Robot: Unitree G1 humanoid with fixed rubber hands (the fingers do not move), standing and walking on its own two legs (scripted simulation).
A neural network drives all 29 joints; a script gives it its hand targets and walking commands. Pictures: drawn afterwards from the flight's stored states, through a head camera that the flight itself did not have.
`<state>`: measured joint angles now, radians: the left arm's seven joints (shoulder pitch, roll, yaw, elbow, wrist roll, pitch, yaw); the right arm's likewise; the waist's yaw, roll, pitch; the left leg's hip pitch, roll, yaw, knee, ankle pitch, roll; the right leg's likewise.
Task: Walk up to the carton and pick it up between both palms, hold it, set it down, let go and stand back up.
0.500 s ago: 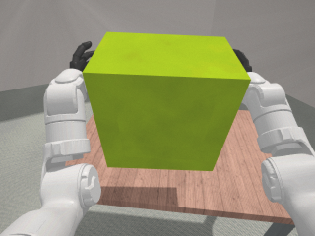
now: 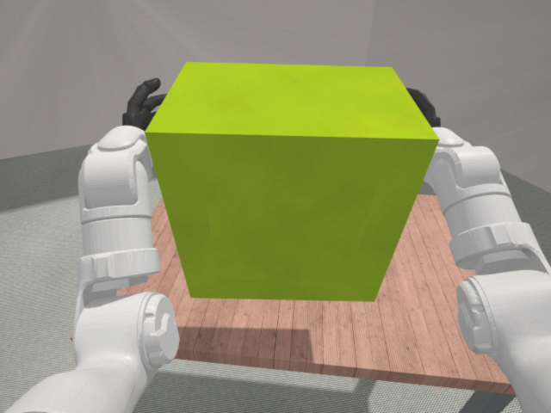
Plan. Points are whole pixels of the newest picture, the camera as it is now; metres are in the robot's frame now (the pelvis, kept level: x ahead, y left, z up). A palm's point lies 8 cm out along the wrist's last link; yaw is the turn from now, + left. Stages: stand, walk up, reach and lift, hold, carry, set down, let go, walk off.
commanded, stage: hold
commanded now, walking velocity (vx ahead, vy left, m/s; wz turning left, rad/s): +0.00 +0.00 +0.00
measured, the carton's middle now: (285, 188) +0.36 +0.01 +0.21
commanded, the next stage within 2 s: none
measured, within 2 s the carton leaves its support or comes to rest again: neither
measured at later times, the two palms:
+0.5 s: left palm (142, 134) +0.35 +0.19 +0.29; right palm (429, 140) +0.37 -0.19 +0.28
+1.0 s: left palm (142, 134) +0.35 +0.19 +0.29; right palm (427, 142) +0.37 -0.18 +0.28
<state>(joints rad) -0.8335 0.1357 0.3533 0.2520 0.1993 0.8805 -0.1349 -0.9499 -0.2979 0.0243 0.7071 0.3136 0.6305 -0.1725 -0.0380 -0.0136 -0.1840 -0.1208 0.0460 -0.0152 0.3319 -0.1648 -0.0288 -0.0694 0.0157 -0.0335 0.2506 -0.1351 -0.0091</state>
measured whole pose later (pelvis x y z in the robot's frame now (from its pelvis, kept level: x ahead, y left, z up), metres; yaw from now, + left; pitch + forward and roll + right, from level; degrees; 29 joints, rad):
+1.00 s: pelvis +0.00 +0.00 +0.00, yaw +0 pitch -3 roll -1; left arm -0.86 0.14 0.35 0.29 0.20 0.87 -0.13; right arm -0.95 -0.30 0.02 0.71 0.32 0.64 -0.17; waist -0.04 -0.01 -0.18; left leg -0.12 0.04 -0.02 0.33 -0.16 -0.03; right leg -0.07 0.01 -0.03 0.25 -0.13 -0.01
